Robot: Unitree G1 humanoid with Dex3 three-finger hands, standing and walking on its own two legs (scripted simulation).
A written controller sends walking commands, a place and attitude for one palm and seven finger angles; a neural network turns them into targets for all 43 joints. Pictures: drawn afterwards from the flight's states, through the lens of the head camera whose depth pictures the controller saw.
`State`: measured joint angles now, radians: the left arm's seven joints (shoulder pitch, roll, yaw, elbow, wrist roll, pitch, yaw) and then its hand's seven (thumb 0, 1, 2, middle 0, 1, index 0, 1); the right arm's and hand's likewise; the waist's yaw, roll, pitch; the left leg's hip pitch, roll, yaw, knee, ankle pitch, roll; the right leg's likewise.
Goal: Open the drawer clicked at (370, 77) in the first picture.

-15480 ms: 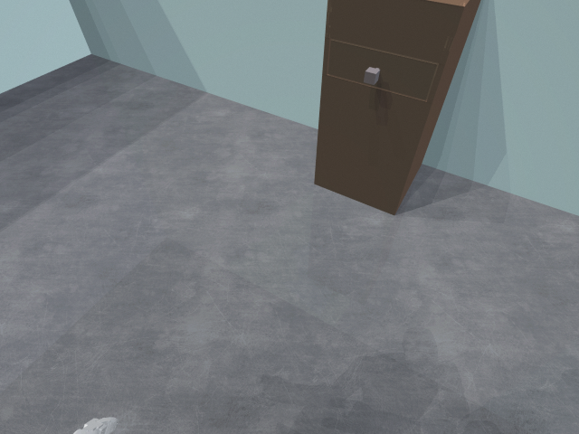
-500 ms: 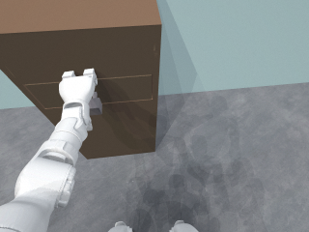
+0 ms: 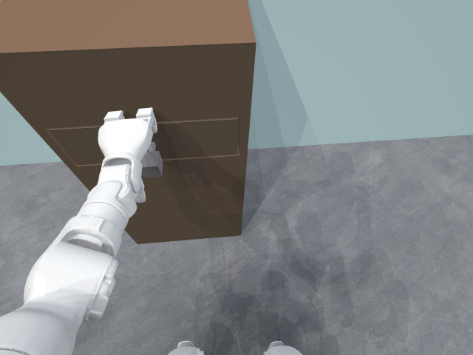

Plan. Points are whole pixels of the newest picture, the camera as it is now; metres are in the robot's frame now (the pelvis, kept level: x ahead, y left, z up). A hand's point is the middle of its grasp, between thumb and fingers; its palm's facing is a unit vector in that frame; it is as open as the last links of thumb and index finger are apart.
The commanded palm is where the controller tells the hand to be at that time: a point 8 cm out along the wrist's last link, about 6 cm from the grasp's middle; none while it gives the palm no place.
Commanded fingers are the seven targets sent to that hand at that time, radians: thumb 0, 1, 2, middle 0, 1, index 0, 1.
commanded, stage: re-aim the fingers above the handle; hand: left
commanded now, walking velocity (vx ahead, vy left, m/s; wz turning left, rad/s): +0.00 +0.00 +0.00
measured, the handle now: (151, 157) +0.53 +0.15 -0.06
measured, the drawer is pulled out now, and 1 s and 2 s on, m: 0.00 0.00 0.00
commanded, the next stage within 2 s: lower the fingers behind the handle in 0.16 s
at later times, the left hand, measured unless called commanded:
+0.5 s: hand (137, 161) +0.48 +0.16 -0.01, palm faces -0.10 -0.03 -0.99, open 13.8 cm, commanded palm +0.47 +0.16 +0.04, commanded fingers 0.00 -0.50 0.30 -0.30 -1.20 -0.30 -1.20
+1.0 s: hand (143, 169) +0.48 +0.16 -0.04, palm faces -0.07 -0.04 -1.00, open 13.8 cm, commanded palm +0.46 +0.15 +0.01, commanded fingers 0.00 -0.50 0.30 -0.30 -1.20 -0.30 -1.20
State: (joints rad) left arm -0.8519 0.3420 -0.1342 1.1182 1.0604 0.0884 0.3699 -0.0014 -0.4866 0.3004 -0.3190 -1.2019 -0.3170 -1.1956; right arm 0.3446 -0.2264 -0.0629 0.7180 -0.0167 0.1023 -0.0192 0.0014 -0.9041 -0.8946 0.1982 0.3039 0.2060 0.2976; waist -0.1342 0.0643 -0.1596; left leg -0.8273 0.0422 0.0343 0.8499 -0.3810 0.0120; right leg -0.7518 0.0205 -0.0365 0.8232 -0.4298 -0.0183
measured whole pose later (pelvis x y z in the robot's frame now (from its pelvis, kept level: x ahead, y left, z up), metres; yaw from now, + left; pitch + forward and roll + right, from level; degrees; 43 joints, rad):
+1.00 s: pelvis -0.01 +0.00 -0.03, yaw -1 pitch +25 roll -2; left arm -0.85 0.36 -0.08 1.15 1.11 0.04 0.44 0.00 -0.49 0.30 -0.32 -1.20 -0.32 -1.20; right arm 0.36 -0.22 -0.06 0.74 -0.04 0.07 -0.01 0.00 -0.90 -0.89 0.20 0.30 0.21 0.30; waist -0.15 0.07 -0.19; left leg -1.01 0.06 0.03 1.00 -0.43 0.02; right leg -0.94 0.03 -0.03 0.97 -0.47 -0.02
